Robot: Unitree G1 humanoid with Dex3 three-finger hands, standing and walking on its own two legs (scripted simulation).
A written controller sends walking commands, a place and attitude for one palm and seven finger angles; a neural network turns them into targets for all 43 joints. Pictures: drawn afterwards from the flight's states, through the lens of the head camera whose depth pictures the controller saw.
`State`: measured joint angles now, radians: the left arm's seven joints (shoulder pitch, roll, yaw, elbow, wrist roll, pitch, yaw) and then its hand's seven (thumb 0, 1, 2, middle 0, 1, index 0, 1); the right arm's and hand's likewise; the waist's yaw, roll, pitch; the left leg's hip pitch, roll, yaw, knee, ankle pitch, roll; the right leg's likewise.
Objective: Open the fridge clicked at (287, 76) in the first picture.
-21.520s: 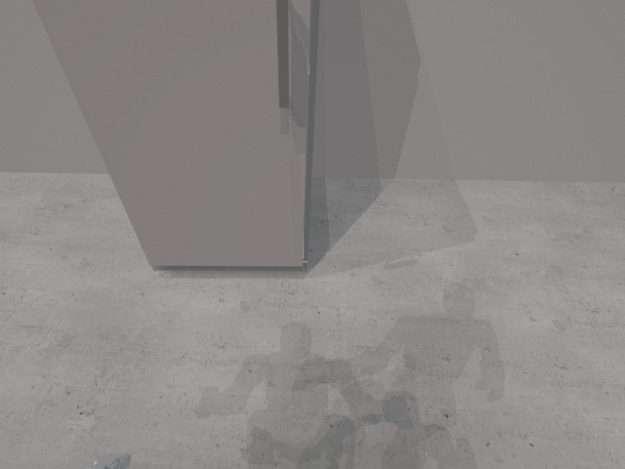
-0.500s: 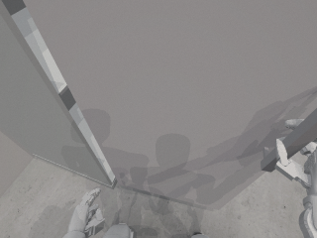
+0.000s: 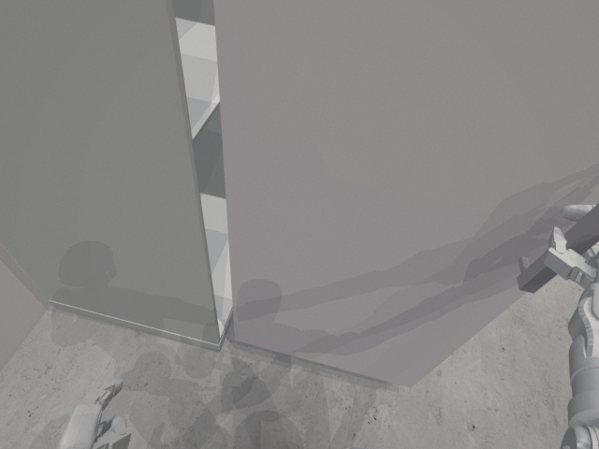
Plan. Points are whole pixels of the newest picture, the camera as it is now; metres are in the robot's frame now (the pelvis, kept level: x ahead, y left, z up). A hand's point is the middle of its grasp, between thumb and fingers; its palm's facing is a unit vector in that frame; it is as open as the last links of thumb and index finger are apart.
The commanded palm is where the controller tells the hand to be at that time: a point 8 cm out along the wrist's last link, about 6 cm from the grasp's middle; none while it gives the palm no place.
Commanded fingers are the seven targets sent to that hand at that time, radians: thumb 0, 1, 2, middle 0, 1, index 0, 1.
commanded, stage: stop walking and hold the door back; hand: right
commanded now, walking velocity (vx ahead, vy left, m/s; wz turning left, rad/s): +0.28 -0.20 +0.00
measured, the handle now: (573, 229) +0.41 -0.34 +0.12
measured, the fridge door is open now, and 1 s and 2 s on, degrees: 90 78 80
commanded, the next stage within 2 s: loosen the grip on the handle in 1.68 s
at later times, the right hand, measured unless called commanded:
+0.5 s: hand (557, 236) +0.39 -0.31 +0.12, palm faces +0.52 +0.82 -0.22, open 5.8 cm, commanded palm +0.38 -0.37 +0.10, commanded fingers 0.00 -0.90 -0.90 0.45 1.40 0.45 1.40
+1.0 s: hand (545, 198) +0.48 -0.33 +0.11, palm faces +0.41 +0.89 -0.19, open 6.1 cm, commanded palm +0.43 -0.42 +0.10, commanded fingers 0.00 -0.90 -0.90 0.45 1.40 0.45 1.40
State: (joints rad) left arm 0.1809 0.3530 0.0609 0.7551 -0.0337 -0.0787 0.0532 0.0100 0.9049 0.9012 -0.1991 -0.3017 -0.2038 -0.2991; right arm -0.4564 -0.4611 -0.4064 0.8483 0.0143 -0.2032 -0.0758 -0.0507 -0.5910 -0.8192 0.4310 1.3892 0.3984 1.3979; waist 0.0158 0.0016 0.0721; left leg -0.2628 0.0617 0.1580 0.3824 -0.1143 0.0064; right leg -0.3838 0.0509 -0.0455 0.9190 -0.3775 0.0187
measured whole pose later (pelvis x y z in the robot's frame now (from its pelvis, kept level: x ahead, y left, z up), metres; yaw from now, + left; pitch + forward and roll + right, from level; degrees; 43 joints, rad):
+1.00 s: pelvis +0.00 -0.03 -0.03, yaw +7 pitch +1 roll +3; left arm 0.26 0.29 -0.03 0.71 -0.03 -0.09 0.09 0.01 0.90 0.90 -0.21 -0.30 -0.21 -0.30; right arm -0.76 -0.72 -0.61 1.20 -0.04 -0.24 0.02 -0.09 -0.55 -0.72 0.42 1.37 0.45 1.40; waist 0.11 -0.06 0.12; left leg -0.26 -0.01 0.05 0.57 -0.33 -0.02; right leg -0.44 -0.07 -0.07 0.72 -0.34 0.00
